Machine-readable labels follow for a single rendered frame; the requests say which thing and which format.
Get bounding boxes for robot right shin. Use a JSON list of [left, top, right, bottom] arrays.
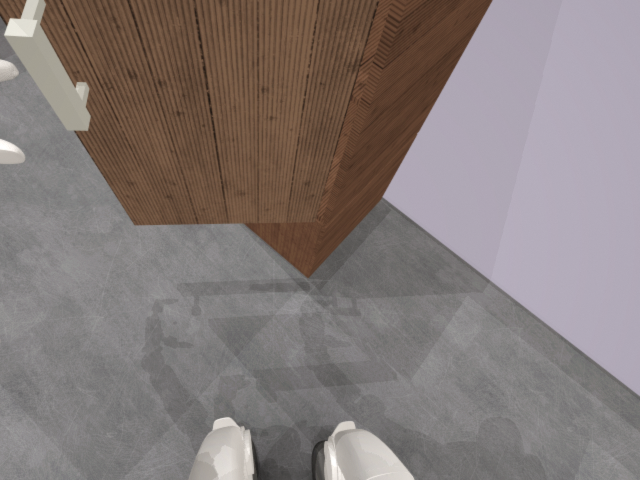
[[324, 421, 356, 480]]

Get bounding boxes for robot left hand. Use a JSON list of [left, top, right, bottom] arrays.
[[0, 60, 25, 164]]

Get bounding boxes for robot right thigh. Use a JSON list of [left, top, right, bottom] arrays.
[[324, 429, 414, 480]]

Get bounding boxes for handle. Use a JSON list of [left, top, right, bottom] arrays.
[[4, 0, 91, 131]]

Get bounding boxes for cupboard door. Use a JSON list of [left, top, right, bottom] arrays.
[[0, 0, 379, 225]]

